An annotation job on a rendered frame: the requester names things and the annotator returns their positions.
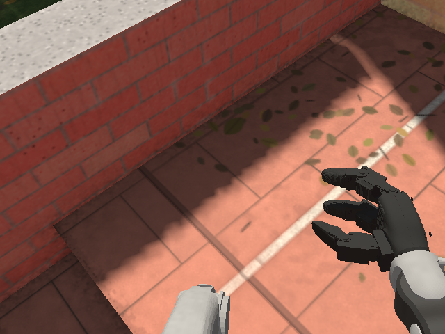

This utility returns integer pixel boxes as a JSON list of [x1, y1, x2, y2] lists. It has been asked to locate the robot right hand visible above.
[[312, 166, 432, 272]]

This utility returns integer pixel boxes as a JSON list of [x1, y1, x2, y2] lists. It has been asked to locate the robot right forearm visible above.
[[389, 250, 445, 334]]

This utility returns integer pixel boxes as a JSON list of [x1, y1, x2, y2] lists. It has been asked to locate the robot left thigh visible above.
[[162, 286, 230, 334]]

